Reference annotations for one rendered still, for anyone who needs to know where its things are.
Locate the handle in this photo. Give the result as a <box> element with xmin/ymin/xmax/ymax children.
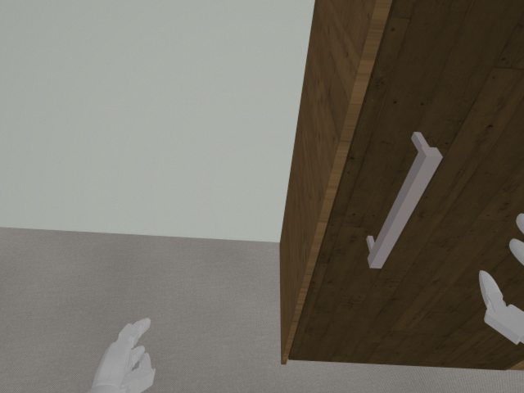
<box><xmin>366</xmin><ymin>132</ymin><xmax>443</xmax><ymax>269</ymax></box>

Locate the robot right hand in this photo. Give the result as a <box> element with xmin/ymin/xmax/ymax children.
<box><xmin>479</xmin><ymin>214</ymin><xmax>524</xmax><ymax>345</ymax></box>

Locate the robot left hand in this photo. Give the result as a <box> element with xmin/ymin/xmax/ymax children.
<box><xmin>92</xmin><ymin>318</ymin><xmax>156</xmax><ymax>393</ymax></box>

